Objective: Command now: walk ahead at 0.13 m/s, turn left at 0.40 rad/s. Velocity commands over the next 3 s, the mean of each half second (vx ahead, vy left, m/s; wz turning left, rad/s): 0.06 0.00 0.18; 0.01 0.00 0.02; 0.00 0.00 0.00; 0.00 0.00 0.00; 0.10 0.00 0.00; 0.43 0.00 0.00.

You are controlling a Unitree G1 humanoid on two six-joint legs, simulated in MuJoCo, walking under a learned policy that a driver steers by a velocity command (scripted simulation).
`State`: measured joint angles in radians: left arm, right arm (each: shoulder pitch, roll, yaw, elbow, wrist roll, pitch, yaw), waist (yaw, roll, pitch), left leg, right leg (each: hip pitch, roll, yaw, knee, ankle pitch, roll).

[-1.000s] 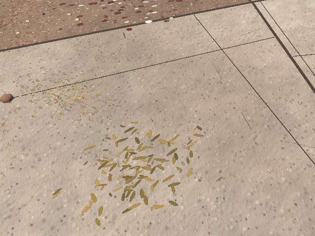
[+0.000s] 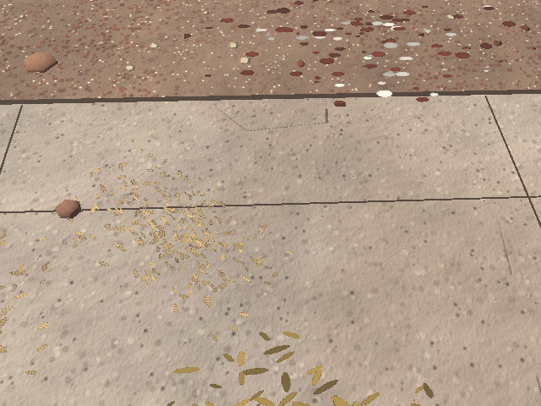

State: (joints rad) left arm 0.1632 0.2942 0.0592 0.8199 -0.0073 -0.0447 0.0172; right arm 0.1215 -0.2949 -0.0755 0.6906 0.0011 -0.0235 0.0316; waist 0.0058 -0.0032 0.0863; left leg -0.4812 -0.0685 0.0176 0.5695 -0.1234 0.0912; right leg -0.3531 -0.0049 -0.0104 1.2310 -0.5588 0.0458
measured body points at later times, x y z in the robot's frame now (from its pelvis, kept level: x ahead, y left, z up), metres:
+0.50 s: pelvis +0.08 -0.04 +0.01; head +0.09 -0.05 +0.46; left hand +0.16 +0.23 -0.11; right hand +0.24 -0.27 -0.11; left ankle +0.11 +0.06 -0.72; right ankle +0.09 -0.18 -0.72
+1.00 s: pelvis +0.10 -0.06 +0.02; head +0.11 -0.06 +0.47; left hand +0.16 +0.21 -0.12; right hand +0.22 -0.31 -0.12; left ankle +0.11 +0.06 -0.72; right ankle +0.09 -0.18 -0.72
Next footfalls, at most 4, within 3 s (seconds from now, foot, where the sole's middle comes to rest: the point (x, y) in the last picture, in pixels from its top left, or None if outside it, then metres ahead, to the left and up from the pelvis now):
0.34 right None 0.13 -0.17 -0.76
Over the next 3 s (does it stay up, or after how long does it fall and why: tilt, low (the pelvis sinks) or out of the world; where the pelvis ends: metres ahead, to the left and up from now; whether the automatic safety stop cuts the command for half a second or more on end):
stays up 0.38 -0.03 -0.01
